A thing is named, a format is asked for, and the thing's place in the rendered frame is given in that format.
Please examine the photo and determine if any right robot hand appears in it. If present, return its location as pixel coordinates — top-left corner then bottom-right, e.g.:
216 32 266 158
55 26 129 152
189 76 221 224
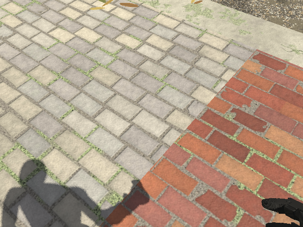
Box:
261 198 303 227

